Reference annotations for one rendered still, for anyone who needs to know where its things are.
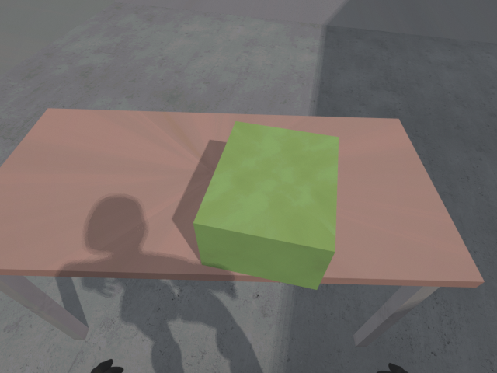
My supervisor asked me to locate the carton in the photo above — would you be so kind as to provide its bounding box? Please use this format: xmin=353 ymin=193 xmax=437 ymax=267
xmin=193 ymin=121 xmax=339 ymax=290

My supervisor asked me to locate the table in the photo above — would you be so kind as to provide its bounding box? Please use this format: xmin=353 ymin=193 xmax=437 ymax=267
xmin=0 ymin=108 xmax=484 ymax=347

